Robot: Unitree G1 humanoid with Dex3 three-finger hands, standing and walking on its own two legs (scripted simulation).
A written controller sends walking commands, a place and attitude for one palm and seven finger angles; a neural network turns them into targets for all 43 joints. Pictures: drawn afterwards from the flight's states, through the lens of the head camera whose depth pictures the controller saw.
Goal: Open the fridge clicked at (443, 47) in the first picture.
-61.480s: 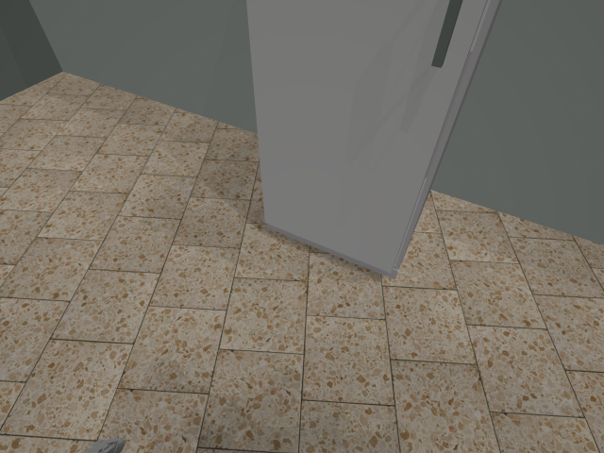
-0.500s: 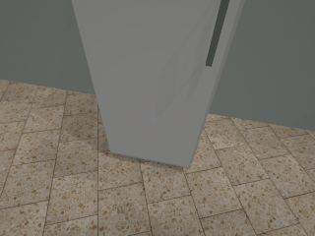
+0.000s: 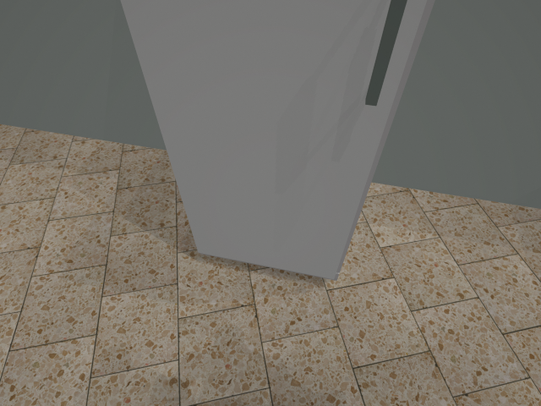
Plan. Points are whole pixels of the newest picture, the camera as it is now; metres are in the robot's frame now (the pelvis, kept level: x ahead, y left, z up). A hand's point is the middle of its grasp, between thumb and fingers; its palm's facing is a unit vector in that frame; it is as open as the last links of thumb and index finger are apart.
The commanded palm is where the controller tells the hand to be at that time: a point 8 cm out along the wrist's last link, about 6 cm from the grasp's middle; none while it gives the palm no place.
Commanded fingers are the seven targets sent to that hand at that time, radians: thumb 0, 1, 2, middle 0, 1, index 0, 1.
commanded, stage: look to check the result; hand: right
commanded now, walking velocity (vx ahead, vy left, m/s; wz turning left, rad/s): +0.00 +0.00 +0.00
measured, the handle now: (389, 29) +0.65 -0.15 +0.25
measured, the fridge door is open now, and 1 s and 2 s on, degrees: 0 0 0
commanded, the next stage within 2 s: turn to face it in 0.26 s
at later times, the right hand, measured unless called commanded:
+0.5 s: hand out of the picture +0.08 -0.23 -0.16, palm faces -0.02 +0.95 -0.33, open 7.4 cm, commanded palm none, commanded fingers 0.00 -0.90 -0.90 0.20 0.30 0.20 0.30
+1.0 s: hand out of the picture -0.03 -0.17 -0.20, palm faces +0.07 +0.98 -0.17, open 7.4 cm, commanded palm none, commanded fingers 0.00 -0.90 -0.90 0.20 0.30 0.20 0.30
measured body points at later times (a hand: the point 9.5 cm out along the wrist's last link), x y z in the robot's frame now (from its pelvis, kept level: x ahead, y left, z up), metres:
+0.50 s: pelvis +0.01 +0.01 +0.00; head +0.02 +0.01 +0.45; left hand +0.09 +0.30 -0.14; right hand +0.09 -0.28 -0.14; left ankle -0.06 +0.10 -0.75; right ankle +0.02 -0.10 -0.75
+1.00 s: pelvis +0.01 +0.01 -0.02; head +0.02 -0.01 +0.43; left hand +0.03 +0.23 -0.17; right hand -0.03 -0.22 -0.19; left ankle -0.06 +0.10 -0.75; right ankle +0.02 -0.10 -0.75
